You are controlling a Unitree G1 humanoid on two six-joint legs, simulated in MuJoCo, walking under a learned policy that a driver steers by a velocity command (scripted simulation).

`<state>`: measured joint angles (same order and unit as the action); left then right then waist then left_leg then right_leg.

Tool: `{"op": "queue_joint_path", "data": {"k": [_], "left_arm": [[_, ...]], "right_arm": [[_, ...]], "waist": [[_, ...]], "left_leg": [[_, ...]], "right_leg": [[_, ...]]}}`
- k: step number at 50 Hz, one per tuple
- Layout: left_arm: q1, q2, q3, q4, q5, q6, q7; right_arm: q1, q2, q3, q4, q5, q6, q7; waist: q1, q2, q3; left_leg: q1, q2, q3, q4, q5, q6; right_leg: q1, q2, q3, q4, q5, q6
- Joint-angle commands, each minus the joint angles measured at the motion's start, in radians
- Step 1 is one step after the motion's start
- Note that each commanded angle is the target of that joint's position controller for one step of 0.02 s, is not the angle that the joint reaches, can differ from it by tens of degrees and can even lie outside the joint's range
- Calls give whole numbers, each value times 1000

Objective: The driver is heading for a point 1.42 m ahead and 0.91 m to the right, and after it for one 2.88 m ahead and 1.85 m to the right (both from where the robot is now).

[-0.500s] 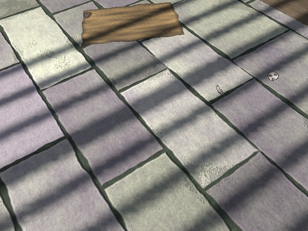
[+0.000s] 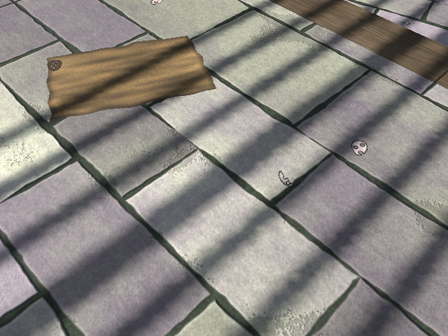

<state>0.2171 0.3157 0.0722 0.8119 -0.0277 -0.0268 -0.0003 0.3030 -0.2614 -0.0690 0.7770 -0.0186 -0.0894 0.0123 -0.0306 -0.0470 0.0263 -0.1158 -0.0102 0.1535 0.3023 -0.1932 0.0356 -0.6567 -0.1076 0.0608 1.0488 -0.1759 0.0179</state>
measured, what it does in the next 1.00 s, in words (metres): walks ahead, turning right: right foot, then left foot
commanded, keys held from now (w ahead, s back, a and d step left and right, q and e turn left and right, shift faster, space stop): w+e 1.00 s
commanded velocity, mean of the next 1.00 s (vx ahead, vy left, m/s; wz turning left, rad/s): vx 0.50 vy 0.00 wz -0.56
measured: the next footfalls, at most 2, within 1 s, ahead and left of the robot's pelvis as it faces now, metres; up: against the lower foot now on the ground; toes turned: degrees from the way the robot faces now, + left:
right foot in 0.26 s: +0.30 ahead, -0.16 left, +0.00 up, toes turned -13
left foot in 0.74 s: +0.63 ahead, -0.05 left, +0.00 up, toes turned -30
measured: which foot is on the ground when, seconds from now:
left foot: down 0.00-0.28, up 0.30-0.72, down 0.74-1.00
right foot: up 0.00-0.24, down 0.26-0.74, up 0.76-1.00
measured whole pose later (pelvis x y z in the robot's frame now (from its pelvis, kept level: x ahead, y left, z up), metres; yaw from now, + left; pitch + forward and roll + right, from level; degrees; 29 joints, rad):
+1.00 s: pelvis +0.55 -0.12 +0.00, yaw -36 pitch +1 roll +2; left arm 0.23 0.32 0.08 0.67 -0.03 -0.01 0.00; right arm 0.28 -0.26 -0.07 0.81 -0.01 -0.10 0.01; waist -0.04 -0.05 0.03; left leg -0.14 -0.03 0.11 0.33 -0.20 0.03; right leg -0.63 -0.08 0.07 1.08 -0.25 0.00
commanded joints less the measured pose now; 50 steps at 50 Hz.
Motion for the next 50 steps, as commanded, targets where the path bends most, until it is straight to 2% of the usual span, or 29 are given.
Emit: {"op": "queue_joint_path", "data": {"k": [1, 5, 9, 11, 12, 13, 14, 15, 16, 17, 18, 19, 20, 23, 27, 29, 32, 35, 36, 37, 38, 39, 40, 41, 42, 43, 45, 47, 50], "left_arm": [[2, 13, 0, -55, 6, -5, -12], [-134, -1, -13, -107, 9, -7, -40], [-191, 25, -6, -155, 10, -3, -58], [-124, 59, 15, -158, 9, 2, -59], [0, 94, 38, -130, 5, 4, -55], [171, 165, 76, -82, 2, 9, -41], [226, 293, 107, -71, -8, 14, -20], [209, 287, 91, -116, -1, -6, -29], [194, 203, 66, -114, 7, -23, -37], [156, 171, 57, -111, 8, -34, -36], [86, 133, 45, -120, 5, -37, -34], [33, 99, 33, -136, 13, -37, -28], [9, 88, 28, -152, 22, -37, -23], [26, 117, 36, -151, 18, -42, -5], [78, 134, 41, -133, 9, -34, 15], [106, 139, 43, -123, 6, -29, 18], [145, 133, 44, -106, 0, -21, 21], [132, 131, 47, -109, 4, -12, 26], [118, 117, 43, -114, 6, -9, 26], [115, 75, 28, -123, 11, -10, 21], [145, 14, 4, -142, 32, -10, 19], [279, -13, -5, -174, -10, -21, 18], [252, 100, 14, -139, -20, -19, 22], [142, 145, 28, -152, -10, -15, 21], [96, 132, 28, -159, 0, -10, 22], [64, 118, 30, -171, 9, -11, 19], [75, 79, 28, -176, -3, -2, 8], [53, 48, 21, -193, -2, 7, 5], [0, 33, 14, -220, 3, 9, -1]], "right_arm": [[-84, -128, -32, -57, 0, -23, -15], [-33, -173, -48, -22, 15, -8, -26], [-8, -204, -63, 8, 40, 20, -27], [-25, -234, -70, 6, 48, 36, -31], [-44, -237, -69, 3, 53, 46, -32], [-33, -213, -57, -3, 48, 46, -36], [39, -95, -20, -49, 1, 32, -32], [20, -73, 1, -73, 13, -7, -22], [-111, -160, -19, -97, 58, -35, -11], [-149, -154, -16, -111, 66, -50, -10], [-145, -150, -17, -96, 40, -55, -19], [-130, -161, -26, -86, 21, -49, -23], [-116, -162, -29, -82, 15, -36, -20], [-128, -122, -22, -88, 4, -9, -20], [-278, -81, -3, -128, 9, -9, -13], [-341, -80, 1, -144, 19, -15, -3], [-375, -111, -7, -160, 29, -27, 10], [-317, -147, -21, -149, 30, -41, 16], [-244, -157, -30, -128, 28, -46, 13], [-135, -188, -45, -107, 15, -51, 6], [13, -244, -57, -94, 5, -49, -2], [62, -305, -71, -58, -2, -36, 8], [16, -196, -47, -83, 19, -33, 12], [-26, -143, -32, -90, 22, -27, 6], [-69, -131, -24, -92, 13, -21, 5], [-92, -111, -19, -82, 9, -18, 2], [-98, -99, -15, -66, 6, -24, -4], [-87, -115, -21, -47, 14, -32, -5], [-74, -150, -32, -26, 13, -29, -9]], "waist": [[33, 112, 24], [-17, 82, 70], [-19, 90, 79], [33, 122, 7], [108, 115, -61], [185, 77, -154], [127, -185, -223], [112, -178, -390], [162, -56, -298], [136, -33, -191], [89, 27, -121], [51, 11, -92], [28, -6, -83], [17, 8, -64], [70, -23, -20], [97, -35, -9], [105, -41, -7], [65, -77, -17], [24, -82, -41], [-28, -56, -126], [-70, 88, -280], [8, 454, -349], [-18, 290, -251], [-42, 193, -138], [-25, 120, -83], [-13, 115, -37], [10, 162, -28], [11, 149, -14], [4, 118, -3]], "left_leg": [[-18, 263, -83, -186, 220, 143], [51, 291, -9, -192, 221, 131], [187, 322, 33, -101, 370, 103], [213, 312, 63, 63, 717, 78], [180, 282, 91, 242, 825, 53], [38, 235, 107, 492, 727, 11], [-377, 106, 93, 877, 6, -63], [-593, -42, -161, 1076, -428, -78], [-701, 16, -243, 1098, -351, -50], [-715, 59, -234, 1032, -262, -26], [-658, 101, -235, 943, -192, -24], [-578, 127, -240, 870, -144, -30], [-522, 135, -241, 839, -115, -38], [-490, 116, -211, 709, -39, -82], [-458, 65, -204, 400, 205, -112], [-410, 35, -199, 295, 278, -112], [-385, 23, -231, 215, 270, -94], [-317, 21, -238, 182, 151, -54], [-219, 14, -218, 148, 143, -32], [-33, 60, -246, 145, 131, 7], [232, 239, -433, 156, 55, 59], [462, 426, -935, 16, -232, 210], [398, 414, -939, -25, -425, 186], [281, 374, -759, -29, -361, 145], [170, 332, -630, -40, -210, 127], [94, 297, -538, -57, -95, 126], [27, 258, -409, -100, 11, 119], [17, 264, -335, -130, 88, 138], [48, 276, -242, -152, 199, 155]], "right_leg": [[-11, -29, 31, -140, 164, 0], [-5, -16, -36, -319, 218, -26], [-9, 14, -92, -397, 86, -79], [129, 86, -159, -396, -17, -120], [296, 138, -189, -434, -10, -150], [573, 170, -153, -478, 32, -189], [905, -81, 301, -522, -6, -333], [1054, -226, 785, -725, -225, -468], [1008, -216, 698, -788, -215, -401], [887, -181, 564, -779, -152, -363], [743, -136, 448, -773, -45, -327], [631, -101, 367, -785, 53, -309], [565, -78, 333, -806, 107, -306], [471, -46, 247, -833, 247, -311], [417, 15, 180, -828, 164, -257], [405, 16, 194, -820, 101, -240], [467, -18, 270, -757, 49, -228], [525, -46, 347, -663, 79, -204], [516, -22, 346, -605, 115, -186], [474, 36, 304, -452, 139, -154], [339, 116, 203, -157, -74, -113], [-14, 214, 117, 134, -442, -62], [-114, 131, 149, 249, -379, -47], [-130, 100, 118, 260, -284, -42], [-90, 65, 93, 239, -214, -35], [-73, 38, 93, 191, -169, -33], [-11, 5, 72, 139, -129, -31], [-37, -7, 56, 97, -104, -23], [-90, -16, 47, -20, -4, -7]]}}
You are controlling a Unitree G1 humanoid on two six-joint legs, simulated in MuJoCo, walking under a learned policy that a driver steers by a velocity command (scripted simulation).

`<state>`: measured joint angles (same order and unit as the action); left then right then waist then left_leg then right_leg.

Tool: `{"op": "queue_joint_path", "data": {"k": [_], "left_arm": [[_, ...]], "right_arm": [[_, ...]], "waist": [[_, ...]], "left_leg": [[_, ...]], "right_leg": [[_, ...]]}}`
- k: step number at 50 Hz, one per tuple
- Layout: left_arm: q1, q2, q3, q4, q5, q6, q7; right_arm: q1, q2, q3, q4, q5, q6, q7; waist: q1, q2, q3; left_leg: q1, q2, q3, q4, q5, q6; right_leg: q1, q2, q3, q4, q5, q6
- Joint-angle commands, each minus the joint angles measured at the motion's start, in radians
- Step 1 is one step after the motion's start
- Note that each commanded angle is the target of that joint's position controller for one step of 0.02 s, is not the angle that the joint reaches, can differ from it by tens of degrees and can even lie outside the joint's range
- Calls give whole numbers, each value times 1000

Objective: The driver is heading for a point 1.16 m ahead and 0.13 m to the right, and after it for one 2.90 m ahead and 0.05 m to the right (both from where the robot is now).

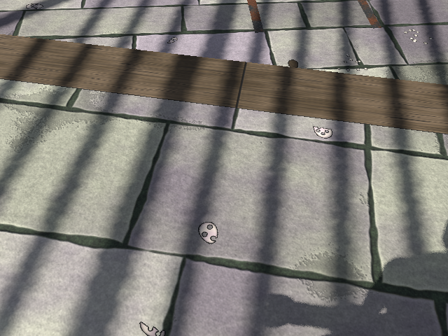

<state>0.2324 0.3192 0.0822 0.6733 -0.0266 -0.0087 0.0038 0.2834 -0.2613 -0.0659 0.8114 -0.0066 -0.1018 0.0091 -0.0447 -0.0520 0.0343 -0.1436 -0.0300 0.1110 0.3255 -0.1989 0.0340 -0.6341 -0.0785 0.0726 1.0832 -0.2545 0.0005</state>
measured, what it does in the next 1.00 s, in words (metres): walks ahead, turning right: right foot, then left foot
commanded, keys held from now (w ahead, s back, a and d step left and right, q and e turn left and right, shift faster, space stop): w+e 0.54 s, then w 0.36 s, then w+q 0.10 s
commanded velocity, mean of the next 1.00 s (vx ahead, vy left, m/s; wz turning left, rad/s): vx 0.50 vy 0.00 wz -0.43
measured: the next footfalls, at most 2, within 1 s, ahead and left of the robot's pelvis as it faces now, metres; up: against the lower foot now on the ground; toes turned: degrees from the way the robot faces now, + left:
right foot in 0.28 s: +0.31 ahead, -0.16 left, +0.00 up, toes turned -12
left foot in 0.76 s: +0.64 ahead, -0.05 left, +0.00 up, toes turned -25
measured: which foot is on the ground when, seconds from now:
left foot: down 0.00-0.28, up 0.30-0.74, down 0.76-1.00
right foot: up 0.00-0.26, down 0.28-0.78, up 0.80-1.00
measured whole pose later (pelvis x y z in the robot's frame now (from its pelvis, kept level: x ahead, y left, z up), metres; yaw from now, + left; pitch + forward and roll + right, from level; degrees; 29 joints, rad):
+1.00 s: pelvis +0.57 -0.12 +0.00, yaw -24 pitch +1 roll +1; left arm 0.22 0.29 0.05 0.70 0.00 -0.06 0.00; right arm 0.33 -0.26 -0.04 0.81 0.00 -0.09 0.03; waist -0.05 -0.03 0.02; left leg -0.19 -0.06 0.00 0.34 -0.18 0.06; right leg -0.56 -0.06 0.05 1.00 -0.30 0.00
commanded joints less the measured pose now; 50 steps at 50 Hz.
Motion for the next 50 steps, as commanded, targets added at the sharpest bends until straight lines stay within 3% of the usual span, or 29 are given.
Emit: {"op": "queue_joint_path", "data": {"k": [1, 5, 9, 11, 12, 13, 14, 15, 16, 17, 18, 19, 20, 22, 24, 29, 34, 36, 37, 38, 39, 40, 41, 42, 43, 44, 45, 47, 50], "left_arm": [[-30, 26, 2, -85, 1, -12, -10], [-151, 3, -11, -115, 3, -25, -36], [-226, 12, -10, -157, 1, -24, -59], [-184, 48, 8, -161, 6, -18, -62], [-106, 79, 26, -146, 8, -13, -60], [48, 122, 53, -106, 5, -9, -52], [222, 193, 86, -60, 2, 2, -32], [175, 305, 95, -69, -8, -7, -24], [207, 226, 70, -102, 0, -25, -30], [173, 171, 51, -86, 8, -41, -35], [118, 149, 43, -85, 6, -49, -34], [49, 122, 34, -94, 9, -50, -33], [8, 99, 24, -109, 21, -52, -28], [-10, 103, 23, -108, 21, -56, -21], [14, 121, 27, -91, 18, -58, -7], [87, 134, 29, -45, 10, -48, 13], [165, 119, 23, 16, 7, -44, 12], [161, 125, 26, 28, 11, -35, 12], [144, 119, 23, 27, 10, -31, 11], [136, 90, 11, 21, 16, -30, 9], [181, 47, -8, 2, 32, -34, 11], [301, 0, -23, 10, 5, -46, 10], [239, 89, -10, 19, -6, -52, 10], [117, 123, 0, -4, -9, -55, 8], [47, 114, -3, -22, 4, -58, 8], [17, 99, -2, -31, 16, -63, 6], [29, 82, -2, -29, 18, -64, 3], [44, 47, -9, -27, 23, -64, 1], [-42, 11, -25, -59, 35, -70, 1]], "right_arm": [[-56, -157, -36, -57, 1, -13, -6], [-28, -184, -39, -34, 8, 3, -13], [15, -219, -49, -7, 27, 27, -14], [6, -251, -58, -8, 37, 39, -20], [0, -266, -63, -11, 42, 47, -24], [-18, -261, -60, -16, 47, 53, -28], [-7, -220, -42, -29, 25, 48, -32], [84, -69, 7, -91, -18, 26, -17], [-8, -145, 0, -101, 13, -12, -2], [-106, -193, -13, -134, 49, -31, 6], [-118, -180, -7, -136, 41, -42, 3], [-114, -180, -10, -123, 15, -43, -4], [-92, -188, -16, -116, 4, -33, -4], [-73, -173, -16, -113, -5, -11, -3], [-111, -144, -8, -124, -13, 4, -6], [-290, -92, 17, -163, -3, -1, 8], [-349, -132, 6, -189, 9, -17, 28], [-307, -147, -3, -184, 9, -22, 28], [-236, -161, -13, -165, 5, -25, 24], [-119, -195, -29, -140, -4, -30, 19], [37, -263, -46, -125, -17, -31, 16], [128, -292, -61, -74, -6, -17, 27], [124, -201, -37, -77, 26, -14, 31], [60, -162, -25, -86, 24, -8, 25], [6, -150, -17, -96, 11, -2, 22], [-25, -134, -11, -95, 2, 1, 20], [-36, -120, -4, -95, -7, -1, 18], [-26, -119, -1, -85, 6, -4, 18], [1, -167, -16, -70, 20, 2, 6]], "waist": [[15, 120, -9], [-30, 106, 25], [-36, 111, 50], [11, 145, 4], [62, 157, -46], [153, 138, -124], [227, 56, -212], [86, -224, -285], [163, -117, -416], [172, -64, -267], [126, 7, -175], [82, 40, -120], [47, 21, -101], [21, 14, -86], [25, 23, -60], [101, -15, -26], [126, -37, -5], [101, -67, -5], [59, -70, -33], [3, -49, -127], [-36, 86, -296], [-5, 385, -385], [-36, 263, -295], [-47, 169, -161], [-29, 103, -85], [-6, 94, -37], [19, 120, -37], [38, 152, -46], [25, 130, -26]], "left_leg": [[85, 288, -161, -178, 234, 152], [106, 269, -29, -176, 290, 122], [205, 305, 31, -128, 419, 100], [245, 309, 68, -5, 747, 80], [244, 303, 85, 121, 893, 70], [170, 276, 112, 317, 903, 44], [-68, 237, 110, 611, 624, 2], [-520, 33, 37, 964, -349, -55], [-627, 15, -196, 1077, -403, -43], [-701, 61, -203, 1055, -297, -24], [-664, 102, -199, 963, -207, -15], [-599, 130, -198, 876, -159, -24], [-530, 149, -206, 831, -123, -32], [-478, 148, -190, 764, -96, -64], [-471, 134, -171, 666, -28, -95], [-377, 69, -150, 302, 301, -110], [-382, 62, -171, 185, 260, -56], [-343, 52, -153, 167, 161, -20], [-247, 32, -126, 130, 149, 6], [-58, 68, -149, 142, 186, 48], [257, 243, -362, 189, 213, 140], [505, 408, -808, 44, -64, 280], [471, 405, -873, -23, -295, 252], [347, 374, -730, -40, -284, 212], [221, 333, -619, -59, -175, 195], [130, 299, -548, -82, -76, 194], [79, 270, -495, -102, 2, 186], [39, 238, -441, -130, 117, 201], [6, 227, -379, -159, 215, 217]], "right_leg": [[-109, -44, 26, -108, 125, 11], [-52, -25, -50, -322, 278, -4], [-26, 5, -106, -433, 210, -46], [80, 65, -158, -450, 105, -87], [187, 105, -181, -458, 63, -114], [405, 144, -188, -524, 121, -152], [720, 78, -42, -543, 133, -202], [1021, -185, 527, -622, -24, -380], [1062, -252, 764, -765, -172, -424], [964, -225, 623, -794, -108, -369], [813, -181, 503, -796, -13, -335], [681, -142, 414, -804, 99, -309], [592, -113, 359, -823, 189, -300], [497, -95, 314, -852, 292, -309], [424, -67, 250, -862, 346, -306], [363, 2, 167, -849, 217, -228], [519, -79, 258, -763, 193, -209], [572, -102, 283, -715, 290, -194], [578, -77, 267, -647, 416, -177], [543, -23, 223, -491, 494, -148], [353, 61, 154, -195, 289, -99], [26, 193, 76, 110, -284, -27], [-102, 141, 140, 212, -309, -28], [-144, 98, 110, 222, -220, -30], [-125, 57, 63, 184, -150, -29], [-103, 23, 49, 120, -97, -27], [-50, -2, 43, 76, -63, -25], [-9, -11, 14, -6, -58, -11], [-11, -9, -13, -205, 21, 22]]}}
Velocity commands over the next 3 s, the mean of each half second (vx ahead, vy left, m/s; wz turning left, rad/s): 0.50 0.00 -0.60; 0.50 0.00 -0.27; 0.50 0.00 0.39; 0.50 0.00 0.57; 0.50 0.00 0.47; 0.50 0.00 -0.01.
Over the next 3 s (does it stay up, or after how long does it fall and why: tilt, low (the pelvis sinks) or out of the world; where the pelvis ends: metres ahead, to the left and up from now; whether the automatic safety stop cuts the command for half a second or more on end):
stays up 1.62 -0.06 0.00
